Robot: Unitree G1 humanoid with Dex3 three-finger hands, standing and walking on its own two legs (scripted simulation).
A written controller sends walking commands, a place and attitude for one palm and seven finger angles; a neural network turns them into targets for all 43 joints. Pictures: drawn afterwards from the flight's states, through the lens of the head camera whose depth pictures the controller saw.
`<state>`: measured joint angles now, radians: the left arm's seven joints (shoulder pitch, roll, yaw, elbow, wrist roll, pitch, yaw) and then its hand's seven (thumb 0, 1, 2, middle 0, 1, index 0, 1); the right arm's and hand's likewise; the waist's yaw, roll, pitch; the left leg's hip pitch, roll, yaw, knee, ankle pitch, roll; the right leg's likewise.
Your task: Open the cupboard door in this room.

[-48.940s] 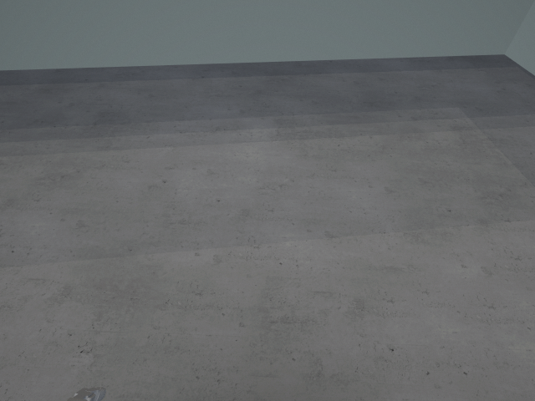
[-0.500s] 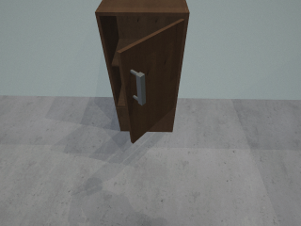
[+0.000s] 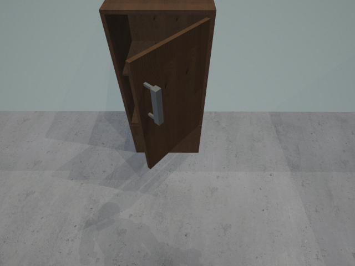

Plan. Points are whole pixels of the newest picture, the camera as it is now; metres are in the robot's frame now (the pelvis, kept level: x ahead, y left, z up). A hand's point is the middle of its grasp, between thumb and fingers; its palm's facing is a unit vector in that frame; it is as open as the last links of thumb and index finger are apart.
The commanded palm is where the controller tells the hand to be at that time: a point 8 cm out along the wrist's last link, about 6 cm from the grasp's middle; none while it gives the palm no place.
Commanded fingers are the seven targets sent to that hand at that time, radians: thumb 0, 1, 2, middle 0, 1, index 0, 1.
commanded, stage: look to check the result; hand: left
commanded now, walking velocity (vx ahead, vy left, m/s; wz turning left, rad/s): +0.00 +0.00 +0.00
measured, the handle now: (153, 103) +0.62 +0.12 -0.03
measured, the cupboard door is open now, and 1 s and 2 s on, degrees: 49 49 49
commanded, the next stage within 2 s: walk to a spot facing it in 0.28 s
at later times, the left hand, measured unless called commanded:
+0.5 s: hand out of the picture +0.05 +0.21 -0.17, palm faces -0.01 -0.96 -0.27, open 7.3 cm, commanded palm none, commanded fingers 0.00 0.90 0.90 -0.20 -0.30 -0.20 -0.30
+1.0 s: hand out of the picture +0.07 +0.18 -0.17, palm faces -0.19 -0.94 -0.29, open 7.3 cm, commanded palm none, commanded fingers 0.00 0.90 0.90 -0.20 -0.30 -0.20 -0.30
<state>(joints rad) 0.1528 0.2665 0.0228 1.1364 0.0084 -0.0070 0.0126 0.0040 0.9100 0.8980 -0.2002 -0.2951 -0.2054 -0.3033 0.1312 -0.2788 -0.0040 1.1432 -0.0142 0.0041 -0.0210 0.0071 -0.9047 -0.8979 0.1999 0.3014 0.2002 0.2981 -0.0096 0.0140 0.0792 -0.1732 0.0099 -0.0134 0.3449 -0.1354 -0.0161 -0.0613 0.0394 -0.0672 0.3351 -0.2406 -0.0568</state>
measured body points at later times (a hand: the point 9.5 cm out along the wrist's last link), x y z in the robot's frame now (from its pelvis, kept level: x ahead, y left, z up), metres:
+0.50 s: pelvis +0.01 +0.00 +0.00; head +0.02 -0.01 +0.45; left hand +0.05 +0.26 -0.15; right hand +0.05 -0.26 -0.16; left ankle +0.03 +0.13 -0.75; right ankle -0.03 -0.08 -0.75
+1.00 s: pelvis -0.03 -0.02 -0.01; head +0.01 -0.05 +0.43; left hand +0.08 +0.23 -0.15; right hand -0.03 -0.28 -0.17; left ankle +0.00 +0.13 -0.68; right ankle -0.04 -0.09 -0.75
